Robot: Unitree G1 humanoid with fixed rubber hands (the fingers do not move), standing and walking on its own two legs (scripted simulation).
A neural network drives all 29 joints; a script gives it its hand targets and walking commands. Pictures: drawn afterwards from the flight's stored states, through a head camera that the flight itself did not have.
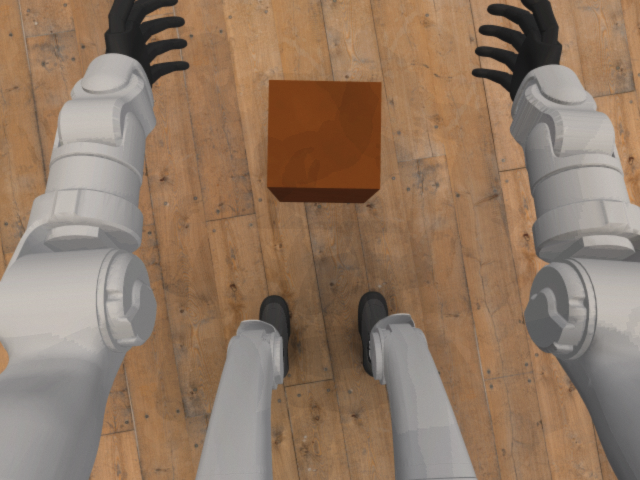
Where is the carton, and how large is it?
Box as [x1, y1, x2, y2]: [267, 80, 381, 202]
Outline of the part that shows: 269,80 267,187 279,201 364,202 378,190 380,168 381,82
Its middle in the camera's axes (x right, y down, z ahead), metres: +0.00 -0.19 +0.85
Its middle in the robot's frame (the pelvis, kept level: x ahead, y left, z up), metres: +0.57 -0.01 -0.53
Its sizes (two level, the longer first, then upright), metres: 0.210 0.200 0.250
